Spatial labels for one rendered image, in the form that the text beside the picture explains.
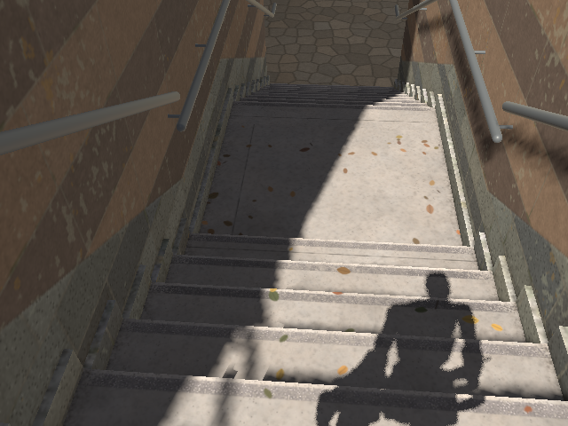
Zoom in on stairs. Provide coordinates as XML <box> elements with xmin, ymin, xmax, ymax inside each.
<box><xmin>63</xmin><ymin>233</ymin><xmax>568</xmax><ymax>426</ymax></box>
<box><xmin>240</xmin><ymin>83</ymin><xmax>428</xmax><ymax>107</ymax></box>

